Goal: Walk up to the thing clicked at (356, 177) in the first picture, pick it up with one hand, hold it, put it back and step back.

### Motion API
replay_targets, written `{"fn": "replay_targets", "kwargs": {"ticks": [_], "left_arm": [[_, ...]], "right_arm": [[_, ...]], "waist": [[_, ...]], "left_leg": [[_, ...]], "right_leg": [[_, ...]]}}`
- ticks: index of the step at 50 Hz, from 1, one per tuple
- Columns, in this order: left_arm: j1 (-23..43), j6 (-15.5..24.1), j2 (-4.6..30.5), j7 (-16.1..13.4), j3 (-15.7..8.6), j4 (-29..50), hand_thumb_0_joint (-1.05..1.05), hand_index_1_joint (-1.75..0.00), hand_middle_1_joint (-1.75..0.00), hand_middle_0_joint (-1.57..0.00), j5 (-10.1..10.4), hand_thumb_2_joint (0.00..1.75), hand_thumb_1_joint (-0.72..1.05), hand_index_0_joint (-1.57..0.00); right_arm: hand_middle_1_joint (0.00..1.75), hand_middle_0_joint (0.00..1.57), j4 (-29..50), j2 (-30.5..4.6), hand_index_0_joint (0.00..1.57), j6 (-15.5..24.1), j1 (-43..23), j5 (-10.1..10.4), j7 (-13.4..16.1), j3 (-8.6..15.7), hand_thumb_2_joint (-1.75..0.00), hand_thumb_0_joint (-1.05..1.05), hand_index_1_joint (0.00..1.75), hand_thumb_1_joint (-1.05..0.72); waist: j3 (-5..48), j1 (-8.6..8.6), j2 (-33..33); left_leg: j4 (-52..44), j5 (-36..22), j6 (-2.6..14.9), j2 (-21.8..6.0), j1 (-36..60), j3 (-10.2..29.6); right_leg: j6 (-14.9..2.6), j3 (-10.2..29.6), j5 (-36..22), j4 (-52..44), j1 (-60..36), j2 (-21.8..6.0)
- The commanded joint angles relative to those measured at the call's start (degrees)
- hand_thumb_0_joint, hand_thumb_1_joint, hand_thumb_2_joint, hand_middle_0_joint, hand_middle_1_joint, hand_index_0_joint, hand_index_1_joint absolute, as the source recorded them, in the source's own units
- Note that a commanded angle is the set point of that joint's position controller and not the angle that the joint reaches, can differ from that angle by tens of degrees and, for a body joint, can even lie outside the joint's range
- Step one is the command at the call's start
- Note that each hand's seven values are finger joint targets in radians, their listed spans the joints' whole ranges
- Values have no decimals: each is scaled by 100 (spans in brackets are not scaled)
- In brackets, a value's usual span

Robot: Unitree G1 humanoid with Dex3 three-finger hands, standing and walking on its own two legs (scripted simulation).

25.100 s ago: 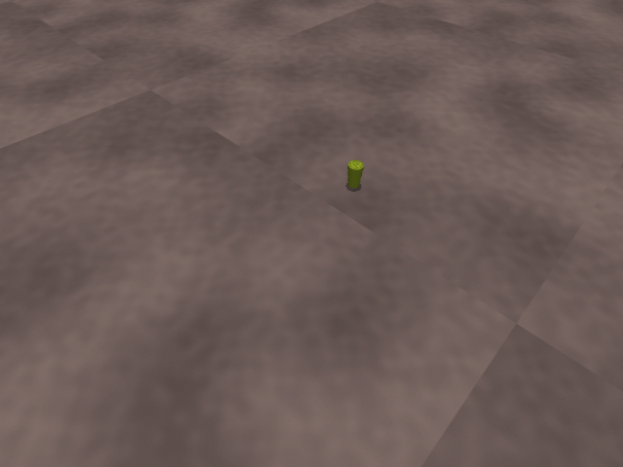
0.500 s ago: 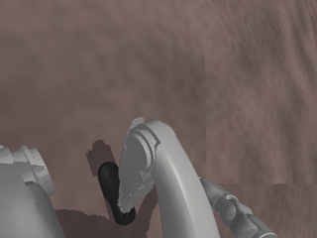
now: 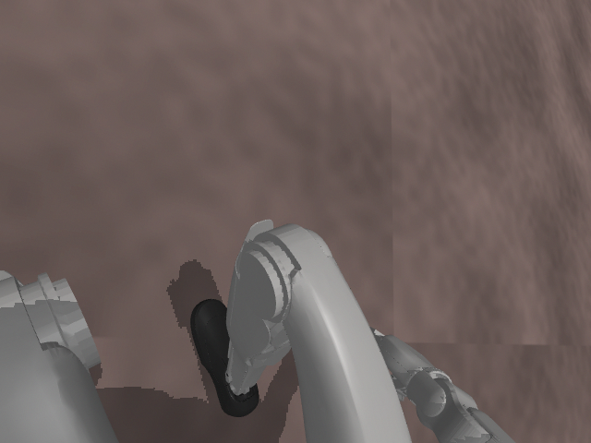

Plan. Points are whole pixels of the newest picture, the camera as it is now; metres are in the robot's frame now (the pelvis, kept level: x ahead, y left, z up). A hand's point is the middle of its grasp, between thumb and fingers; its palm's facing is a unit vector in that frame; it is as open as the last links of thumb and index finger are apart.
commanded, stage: rise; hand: left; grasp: from the side
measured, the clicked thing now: out of the picture +0.50 +0.33 -0.25
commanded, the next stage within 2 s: home in 0.18 s
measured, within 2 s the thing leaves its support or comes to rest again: neither
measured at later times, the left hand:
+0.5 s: hand out of the picture +0.39 +0.46 -0.02, palm faces +0.46 -0.77 -0.43, open 17.1 cm
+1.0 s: hand out of the picture +0.25 +0.35 +0.15, palm faces +0.40 -0.78 -0.47, open 17.3 cm
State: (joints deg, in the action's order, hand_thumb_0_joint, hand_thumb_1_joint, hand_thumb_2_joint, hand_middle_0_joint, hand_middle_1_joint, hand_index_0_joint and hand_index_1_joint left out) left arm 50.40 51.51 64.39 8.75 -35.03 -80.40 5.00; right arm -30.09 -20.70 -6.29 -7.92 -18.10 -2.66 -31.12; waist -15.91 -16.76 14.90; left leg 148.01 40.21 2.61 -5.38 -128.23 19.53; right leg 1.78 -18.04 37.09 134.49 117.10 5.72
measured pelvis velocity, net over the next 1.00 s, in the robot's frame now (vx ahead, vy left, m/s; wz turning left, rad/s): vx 0.05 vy -0.02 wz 0.27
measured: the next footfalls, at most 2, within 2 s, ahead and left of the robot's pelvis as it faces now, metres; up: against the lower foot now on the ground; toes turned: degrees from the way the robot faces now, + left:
none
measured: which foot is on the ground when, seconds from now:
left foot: down 0.00-1.00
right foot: down 0.00-1.00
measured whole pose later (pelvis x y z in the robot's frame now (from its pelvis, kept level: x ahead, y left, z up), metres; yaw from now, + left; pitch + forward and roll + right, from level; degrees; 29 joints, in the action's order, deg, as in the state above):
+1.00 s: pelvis +0.05 -0.02 +0.25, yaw +15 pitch +29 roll -4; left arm 5.7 -3.1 25.2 -6.8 -14.1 -30.0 -1.2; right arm -31.3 -14.6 -3.4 5.0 2.2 4.7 -0.9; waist 10.0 -2.4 -0.6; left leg 95.0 34.8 -0.1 -3.7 -89.3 2.5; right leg -1.7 -4.8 36.7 93.1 85.4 1.6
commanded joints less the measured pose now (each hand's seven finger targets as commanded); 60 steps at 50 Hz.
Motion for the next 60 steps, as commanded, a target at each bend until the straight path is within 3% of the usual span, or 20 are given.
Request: {"fn": "replay_targets", "kwargs": {"ticks": [1,6,7,9,13,14,15,16,18,19,23,26,28,30,34,39,46,52,53,60], "left_arm": [[914,-287,1152,381,116,561,0,-6,-8,-6,71,5,-61,-9],[1055,-646,858,694,305,741,0,0,0,-4,164,4,-53,-4],[555,-1107,1605,352,1,110,0,-5,-5,-6,-608,6,-51,-6],[1144,-1359,1493,184,106,861,0,-7,-7,-7,-588,8,-51,-6],[1527,-1931,2830,-114,-663,2570,0,-8,-7,-9,-881,7,-54,-8],[1304,-2105,2674,-162,-605,3092,0,-8,-7,-9,-902,8,-55,-8],[1229,-2287,2649,-256,-658,3202,0,-9,-9,-7,-961,16,-47,-7],[813,-2472,2113,-302,-415,3210,0,-7,-7,-6,-957,10,-48,-6],[511,-2755,1884,-452,-500,3621,0,-7,-7,-6,-974,11,-46,-6],[69,-2928,1470,-487,-366,3434,0,-7,-7,-6,-968,12,-44,-6],[-1489,-3619,-604,-569,587,3131,0,-7,-7,-7,-853,10,-48,-7],[-1624,-3973,-566,-684,643,4474,0,-8,-8,-7,-805,11,-47,-7],[-1645,-4131,-806,-759,819,5242,0,-7,-7,-7,-781,10,-48,-7],[-2047,-4326,-738,-895,683,5632,0,-6,-6,-6,-791,9,-50,-6],[-2269,-4567,-956,-1154,780,6501,0,-6,-6,-6,-791,8,-50,-5],[-3046,-4860,-1631,-1441,1084,6454,0,-7,-7,-6,-750,9,-49,-6],[-3772,-5186,-2740,-1623,1733,5913,0,-6,-6,-6,-645,6,-54,-5],[-4441,-5483,-3224,-1756,2012,6024,0,-6,-6,-5,-586,7,-53,-5],[-4568,-5534,-3191,-1781,2038,6245,0,-6,-6,-5,-561,6,-54,-5],[-5571,-5930,-3639,-1972,2314,6872,0,-6,-5,-5,-501,6,-55,-5]], "right_arm": [[30,20,91,-2047,20,-112,661,173,156,807,-90,0,30,-89],[30,20,182,-2017,20,-63,765,362,154,960,-89,0,30,-82],[30,20,85,-1793,20,-137,908,517,98,1125,-91,0,30,-90],[30,20,107,-1839,20,-205,1097,618,72,1213,-91,0,30,-90],[30,20,50,-1644,20,-368,1569,816,51,1530,-92,0,30,-94],[30,20,269,-1795,20,-387,1510,863,64,1776,-92,0,30,-95],[30,20,121,-1540,20,-420,1677,913,45,1742,-90,0,30,-90],[30,20,100,-1598,20,-438,1761,950,52,1939,-90,0,30,-90],[30,20,136,-1443,20,-452,1806,1057,63,2086,-90,0,30,-90],[30,20,64,-1350,20,-466,1851,1119,63,2187,-90,0,30,-90],[30,20,109,-1196,20,-476,1934,1378,57,2566,-90,0,30,-90],[30,20,157,-1134,20,-469,1965,1617,67,2928,-90,0,30,-90],[30,20,218,-995,20,-421,1966,1782,74,3101,-90,0,30,-90],[30,20,241,-983,20,-379,2006,1917,140,3313,-90,0,30,-90],[30,20,409,-737,20,-262,1923,2051,321,3366,-90,0,30,-90],[30,20,373,-427,20,46,1836,2037,586,3379,-90,0,30,-89],[30,20,259,-251,20,424,1968,2019,812,3395,-90,0,30,-89],[30,20,375,-167,20,634,2092,2053,869,3391,-90,0,30,-89],[30,20,426,-160,20,665,2080,2067,887,3385,-90,0,30,-89],[30,20,610,-18,20,824,2085,2103,1073,3311,-90,0,30,-90]], "waist": [[3235,-460,-3563],[3221,-437,-3152],[3556,-3,-3467],[3769,-120,-3662],[5224,471,-4923],[5596,561,-5205],[5417,592,-5213],[5337,560,-5027],[5311,711,-4832],[5231,811,-4678],[4678,751,-3424],[5420,1105,-3228],[5696,1131,-3013],[5859,1255,-2887],[5913,1356,-2770],[5631,1383,-2546],[5252,1264,-2071],[5130,1375,-2000],[5154,1500,-2026],[4290,1488,-2015]], "left_leg": [[-1968,-1016,-321,-327,2649,-156],[-1993,-496,-230,-274,2267,-121],[-2251,-759,-280,-236,2614,-319],[-2278,-846,-291,-268,2748,-318],[-2362,-1416,-291,-204,3625,-653],[-2448,-1618,-303,-208,3964,-697],[-2487,-1672,-305,-190,3854,-757],[-2509,-1700,-306,-169,3851,-805],[-2633,-1690,-295,-120,3623,-916],[-2722,-1516,-283,-92,3532,-1000],[-3192,-599,-191,-28,2949,-953],[-3576,-357,-149,35,3237,-1050],[-3926,-316,-117,67,3466,-1058],[-4295,-133,-99,69,3765,-1087],[-5054,231,-77,98,4338,-1117],[-5532,-270,-67,202,4889,-1498],[-6220,-1604,-22,250,5977,-1687],[-7213,-2187,-73,302,7049,-1746],[-7381,-2302,-87,302,7288,-1750],[-8516,-2414,-129,368,8167,-1805]], "right_leg": [[-275,-131,-1063,-978,-1116,216],[-265,-158,-721,-986,-920,191],[-311,-3,-773,-1095,-945,135],[-327,5,-824,-1058,-833,133],[-369,355,-1010,-1102,-1112,90],[-398,410,-1085,-1093,-1073,71],[-404,471,-1110,-1094,-968,74],[-416,504,-1106,-1151,-866,73],[-419,545,-1173,-1273,-988,60],[-419,584,-1062,-1388,-959,58],[-405,540,-464,-1821,-640,-1],[-410,757,-268,-2171,-848,-52],[-411,876,-298,-2423,-1081,-75],[-421,1020,-174,-2703,-1368,-111],[-409,1241,56,-3415,-2138,-178],[-387,1648,-59,-4452,-3184,-273],[-309,1754,-1303,-5496,-4445,-346],[-305,1748,-1896,-6365,-5738,-407],[-296,1752,-1991,-6501,-5953,-416],[-304,1662,-2101,-7531,-7098,-432]]}}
